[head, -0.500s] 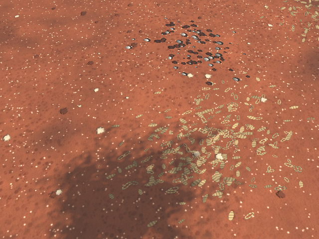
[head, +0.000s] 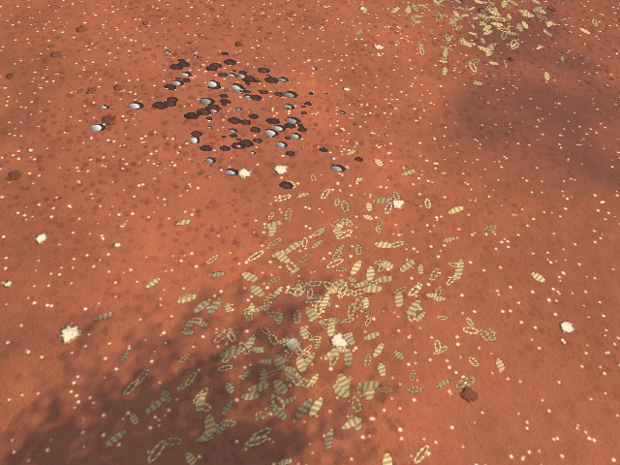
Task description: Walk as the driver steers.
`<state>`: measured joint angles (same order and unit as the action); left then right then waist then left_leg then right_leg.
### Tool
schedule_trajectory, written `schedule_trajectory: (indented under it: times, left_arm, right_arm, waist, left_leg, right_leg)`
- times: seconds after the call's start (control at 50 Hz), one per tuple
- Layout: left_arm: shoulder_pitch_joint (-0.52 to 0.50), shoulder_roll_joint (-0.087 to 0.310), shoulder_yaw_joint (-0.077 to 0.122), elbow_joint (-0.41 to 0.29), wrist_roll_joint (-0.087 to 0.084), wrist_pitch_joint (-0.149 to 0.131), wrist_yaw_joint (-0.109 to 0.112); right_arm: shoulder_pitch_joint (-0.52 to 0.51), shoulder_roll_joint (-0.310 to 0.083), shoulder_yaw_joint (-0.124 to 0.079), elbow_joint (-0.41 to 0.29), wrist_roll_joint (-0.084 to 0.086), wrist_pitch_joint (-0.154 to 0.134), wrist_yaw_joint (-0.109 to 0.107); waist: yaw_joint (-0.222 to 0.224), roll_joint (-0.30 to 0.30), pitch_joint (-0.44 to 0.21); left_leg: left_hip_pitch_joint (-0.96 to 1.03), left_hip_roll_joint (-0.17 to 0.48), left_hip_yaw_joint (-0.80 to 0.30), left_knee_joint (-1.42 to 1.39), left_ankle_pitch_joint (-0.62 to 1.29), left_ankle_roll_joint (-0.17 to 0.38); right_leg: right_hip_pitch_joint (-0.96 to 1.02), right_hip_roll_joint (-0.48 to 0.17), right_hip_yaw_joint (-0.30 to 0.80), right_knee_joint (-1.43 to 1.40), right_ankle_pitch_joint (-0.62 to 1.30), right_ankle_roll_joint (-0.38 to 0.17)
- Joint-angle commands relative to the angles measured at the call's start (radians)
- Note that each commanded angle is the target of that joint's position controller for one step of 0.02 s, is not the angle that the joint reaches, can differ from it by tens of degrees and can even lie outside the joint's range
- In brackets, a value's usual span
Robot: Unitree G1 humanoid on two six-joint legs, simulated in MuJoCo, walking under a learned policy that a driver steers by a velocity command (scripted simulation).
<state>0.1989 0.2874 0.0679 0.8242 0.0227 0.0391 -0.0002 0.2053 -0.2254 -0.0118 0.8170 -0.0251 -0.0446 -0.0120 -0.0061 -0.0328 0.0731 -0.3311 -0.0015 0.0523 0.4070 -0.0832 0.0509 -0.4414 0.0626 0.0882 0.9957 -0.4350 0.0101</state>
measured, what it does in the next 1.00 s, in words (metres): steps on the spot: right foot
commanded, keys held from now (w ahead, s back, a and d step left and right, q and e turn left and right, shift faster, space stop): no key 1.00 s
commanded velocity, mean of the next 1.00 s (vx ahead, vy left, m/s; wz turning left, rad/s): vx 0.02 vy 0.00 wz -0.04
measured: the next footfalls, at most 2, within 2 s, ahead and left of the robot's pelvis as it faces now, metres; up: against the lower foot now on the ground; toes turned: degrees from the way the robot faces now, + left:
right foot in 0.14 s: +0.04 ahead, -0.12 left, +0.00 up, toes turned +2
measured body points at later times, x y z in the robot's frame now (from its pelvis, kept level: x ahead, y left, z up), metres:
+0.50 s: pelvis +0.02 -0.02 +0.00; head +0.02 -0.02 +0.45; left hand +0.09 +0.22 -0.14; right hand +0.04 -0.27 -0.14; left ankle +0.06 +0.10 -0.74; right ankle +0.00 -0.12 -0.74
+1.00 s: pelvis +0.03 -0.01 +0.00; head +0.04 -0.01 +0.45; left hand +0.03 +0.22 -0.15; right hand +0.04 -0.25 -0.15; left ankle +0.06 +0.10 -0.74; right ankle +0.00 -0.12 -0.74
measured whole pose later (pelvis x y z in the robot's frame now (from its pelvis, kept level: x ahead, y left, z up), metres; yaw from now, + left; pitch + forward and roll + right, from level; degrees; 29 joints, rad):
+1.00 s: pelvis +0.03 -0.01 +0.00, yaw +0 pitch -2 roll +0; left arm 0.30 0.17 -0.01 1.12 0.01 -0.01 0.04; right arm 0.26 -0.17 0.00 1.12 -0.01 0.01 -0.03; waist -0.01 0.00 0.03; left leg -0.20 0.00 0.00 0.39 -0.16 0.00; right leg -0.10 0.04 0.03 0.39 -0.26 -0.03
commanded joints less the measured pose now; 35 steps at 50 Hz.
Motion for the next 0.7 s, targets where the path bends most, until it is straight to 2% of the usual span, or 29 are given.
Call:
schedule_trajectory:
  times: [0.02, 0.06, 0.1, 0.12, 0.14, 0.16, 0.18, 0.2, 0.22, 0.24, 0.26, 0.28, 0.3, 0.32, 0.36, 0.42, 0.7]
  left_arm:
    - [0.132, 0.018, -0.011, -0.001, 0.003, 0.022, -0.002]
    - [0.097, 0.03, -0.017, -0.005, 0.0, 0.024, -0.002]
    - [0.119, 0.025, -0.025, 0.012, 0.003, 0.014, 0.001]
    - [0.124, 0.032, -0.026, 0.018, 0.006, 0.004, 0.004]
    - [0.108, 0.054, -0.029, 0.008, 0.016, -0.01, 0.01]
    - [0.081, 0.12, -0.023, -0.011, 0.024, -0.022, 0.019]
    - [0.02, 0.1, -0.03, -0.006, 0.006, -0.029, 0.018]
    - [-0.059, 0.05, -0.047, -0.01, 0.005, -0.04, 0.019]
    - [-0.072, 0.033, -0.052, 0.003, -0.002, -0.048, 0.022]
    - [-0.068, 0.046, -0.05, 0.014, -0.003, -0.052, 0.025]
    - [-0.049, 0.048, -0.051, 0.025, -0.008, -0.057, 0.028]
    - [-0.027, 0.045, -0.051, 0.036, -0.011, -0.061, 0.027]
    - [0.031, 0.03, -0.054, 0.055, -0.018, -0.064, 0.024]
    - [0.048, 0.036, -0.05, 0.074, -0.02, -0.061, 0.024]
    - [0.05, 0.034, -0.048, 0.094, -0.016, -0.056, 0.028]
    - [0.057, 0.031, -0.046, 0.119, -0.016, -0.056, 0.029]
    - [0.105, 0.003, -0.056, 0.229, -0.017, -0.055, 0.038]
  right_arm:
    - [-0.027, -0.131, -0.028, -0.051, -0.005, 0.003, 0.002]
    - [-0.007, -0.151, -0.036, -0.041, -0.005, 0.023, 0.006]
    - [-0.007, -0.163, -0.04, -0.036, 0.006, 0.045, 0.007]
    - [0.017, -0.157, -0.039, -0.027, 0.008, 0.051, 0.005]
    - [0.041, -0.136, -0.035, -0.022, 0.006, 0.053, 0.006]
    - [0.075, -0.076, -0.021, -0.039, 0.017, 0.049, 0.011]
    - [0.054, -0.079, -0.022, -0.025, 0.024, 0.055, 0.004]
    - [0.056, -0.077, -0.023, -0.01, 0.023, 0.06, 0.005]
    - [0.067, -0.067, -0.021, 0.008, 0.018, 0.059, 0.008]
    - [0.084, -0.073, -0.022, 0.024, 0.012, 0.055, 0.009]
    - [0.094, -0.089, -0.025, 0.036, 0.002, 0.05, 0.009]
    - [0.109, -0.093, -0.022, 0.05, 0.0, 0.041, 0.006]
    - [0.096, -0.109, -0.023, 0.06, 0.007, 0.034, 0.003]
    - [0.107, -0.113, -0.027, 0.077, 0.017, 0.033, 0.005]
    - [0.107, -0.089, -0.021, 0.103, 0.017, 0.034, 0.008]
    - [0.103, -0.08, -0.018, 0.13, 0.013, 0.035, 0.001]
    - [0.116, -0.061, -0.01, 0.24, 0.014, 0.042, -0.015]
  waist:
    - [0.039, 0.204, -0.168]
    - [0.019, 0.217, -0.147]
    - [0.04, 0.182, -0.117]
    - [0.042, 0.151, -0.09]
    - [0.037, 0.077, -0.061]
    - [-0.001, -0.102, -0.08]
    - [0.001, -0.163, -0.027]
    - [-0.039, -0.117, 0.004]
    - [-0.05, -0.109, -0.004]
    - [-0.059, -0.109, -0.008]
    - [-0.053, -0.1, -0.017]
    - [-0.047, -0.082, -0.037]
    - [-0.013, -0.052, -0.051]
    - [-0.014, -0.021, -0.03]
    - [-0.012, 0.009, -0.004]
    - [-0.007, 0.037, -0.02]
    - [-0.008, 0.038, -0.023]
  left_leg:
    - [0.02, 0.208, -0.169, -0.147, 0.119, 0.154]
    - [0.004, 0.206, -0.203, -0.167, -0.111, 0.15]
    - [-0.056, 0.202, -0.216, -0.154, -0.247, 0.122]
    - [-0.11, 0.196, -0.22, -0.148, -0.301, 0.083]
    - [-0.148, 0.171, -0.201, -0.108, -0.323, 0.025]
    - [-0.175, 0.072, -0.096, 0.037, -0.33, -0.034]
    - [0.004, 0.013, -0.053, 0.093, -0.308, -0.045]
    - [0.124, 0.031, -0.083, 0.103, -0.211, -0.04]
    - [0.164, 0.018, -0.072, 0.069, -0.133, -0.039]
    - [0.171, 0.018, -0.062, 0.033, -0.071, -0.041]
    - [0.184, 0.037, -0.073, -0.006, -0.026, -0.045]
    - [0.201, 0.066, -0.093, -0.036, 0.004, -0.05]
    - [0.218, 0.084, -0.122, -0.048, -0.004, -0.053]
    - [0.164, 0.082, -0.125, -0.051, -0.033, -0.051]
    - [0.129, 0.08, -0.126, -0.072, -0.049, -0.052]
    - [0.143, 0.082, -0.131, -0.082, -0.034, -0.05]
    - [0.176, 0.092, -0.14, -0.074, -0.014, -0.028]
  right_leg:
    - [0.173, -0.021, -0.057, -0.167, 0.018, -0.007]
    - [0.21, -0.019, -0.085, -0.274, 0.029, -0.016]
    - [0.31, -0.016, -0.112, -0.451, 0.118, -0.04]
    - [0.368, -0.023, -0.092, -0.553, 0.159, -0.062]
    - [0.385, -0.099, 0.019, -0.669, 0.165, -0.086]
    - [0.366, -0.297, 0.274, -0.784, 0.066, -0.137]
    - [0.081, -0.375, 0.32, -0.847, 0.023, -0.196]
    - [0.014, -0.303, 0.242, -0.841, -0.011, -0.167]
    - [0.011, -0.243, 0.177, -0.821, -0.021, -0.126]
    - [0.056, -0.2, 0.13, -0.802, 0.011, -0.098]
    - [0.096, -0.183, 0.11, -0.775, 0.09, -0.085]
    - [0.14, -0.172, 0.101, -0.749, 0.169, -0.078]
    - [0.14, -0.162, 0.111, -0.752, 0.169, -0.071]
    - [0.177, -0.146, 0.092, -0.754, 0.155, -0.07]
    - [0.206, -0.144, 0.079, -0.732, 0.17, -0.075]
    - [0.222, -0.142, 0.069, -0.718, 0.208, -0.08]
    - [0.238, -0.131, 0.04, -0.701, 0.275, -0.074]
